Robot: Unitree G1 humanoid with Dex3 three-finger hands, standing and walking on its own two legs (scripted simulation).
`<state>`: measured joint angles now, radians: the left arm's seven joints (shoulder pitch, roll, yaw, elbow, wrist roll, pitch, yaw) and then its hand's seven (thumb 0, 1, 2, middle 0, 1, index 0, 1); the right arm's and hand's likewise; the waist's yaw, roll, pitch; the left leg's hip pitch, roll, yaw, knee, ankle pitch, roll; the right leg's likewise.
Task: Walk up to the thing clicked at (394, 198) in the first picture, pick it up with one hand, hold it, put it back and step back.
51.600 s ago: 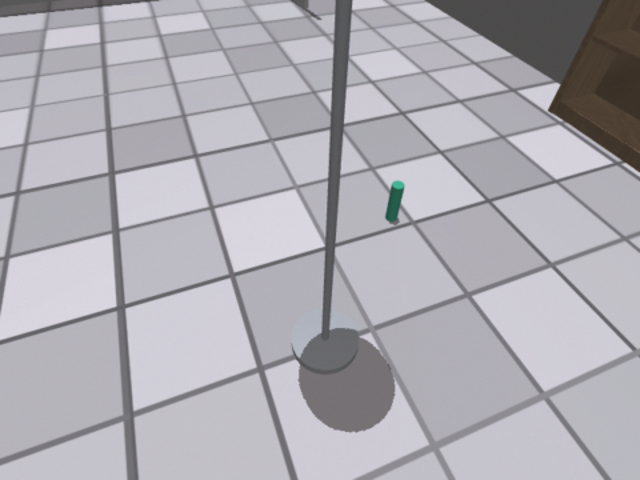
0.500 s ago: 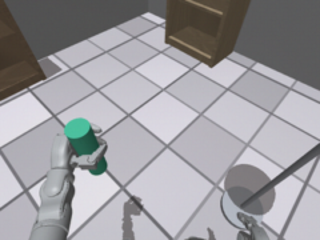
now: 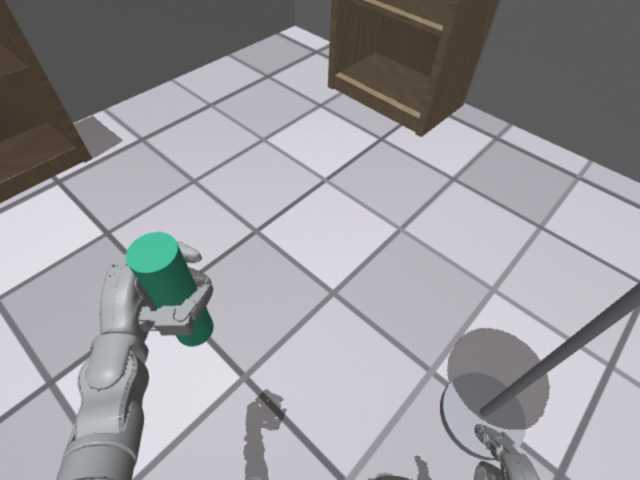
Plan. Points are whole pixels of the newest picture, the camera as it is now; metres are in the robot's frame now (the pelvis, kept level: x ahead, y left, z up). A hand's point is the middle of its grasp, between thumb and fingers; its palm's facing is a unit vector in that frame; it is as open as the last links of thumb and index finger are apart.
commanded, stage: hold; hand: left
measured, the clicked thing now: (177, 296) +0.33 +0.18 +0.04
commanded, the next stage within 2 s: crouch in 0.44 s
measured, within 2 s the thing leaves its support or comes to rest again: neither
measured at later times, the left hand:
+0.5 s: hand (180, 297) +0.32 +0.17 +0.06, palm faces +0.05 -1.00 +0.00, open 7.1 cm
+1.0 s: hand (196, 328) +0.33 +0.18 -0.05, palm faces +0.07 -1.00 +0.01, open 7.1 cm
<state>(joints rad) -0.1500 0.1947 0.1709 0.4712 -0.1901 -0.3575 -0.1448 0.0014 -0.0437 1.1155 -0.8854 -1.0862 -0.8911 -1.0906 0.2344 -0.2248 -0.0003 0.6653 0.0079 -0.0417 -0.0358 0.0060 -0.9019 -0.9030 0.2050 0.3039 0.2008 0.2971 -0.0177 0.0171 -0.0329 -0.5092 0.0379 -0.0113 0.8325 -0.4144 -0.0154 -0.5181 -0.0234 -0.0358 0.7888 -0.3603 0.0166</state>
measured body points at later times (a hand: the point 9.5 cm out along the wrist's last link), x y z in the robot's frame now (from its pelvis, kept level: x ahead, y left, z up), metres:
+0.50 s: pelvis -0.01 +0.00 +0.00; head +0.02 +0.01 +0.45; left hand +0.31 +0.23 +0.06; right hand +0.12 -0.24 -0.11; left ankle +0.01 +0.13 -0.70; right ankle +0.02 -0.13 -0.70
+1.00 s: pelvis -0.02 +0.01 -0.06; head +0.07 +0.03 +0.38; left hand +0.32 +0.23 -0.05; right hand +0.11 -0.25 -0.16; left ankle +0.01 +0.13 -0.70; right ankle +0.02 -0.13 -0.70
